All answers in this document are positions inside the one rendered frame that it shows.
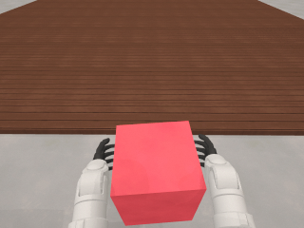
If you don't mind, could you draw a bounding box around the robot right hand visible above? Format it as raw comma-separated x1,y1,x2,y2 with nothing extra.
194,134,218,167

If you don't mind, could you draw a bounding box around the robot left hand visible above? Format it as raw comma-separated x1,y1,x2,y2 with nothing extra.
93,138,115,171

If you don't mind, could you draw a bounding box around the robot left forearm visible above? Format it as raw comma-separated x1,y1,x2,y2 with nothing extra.
67,159,109,228

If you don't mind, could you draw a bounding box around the robot right forearm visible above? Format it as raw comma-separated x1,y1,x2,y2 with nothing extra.
204,154,257,228

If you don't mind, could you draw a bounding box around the carton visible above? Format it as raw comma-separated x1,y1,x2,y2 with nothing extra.
110,121,207,226

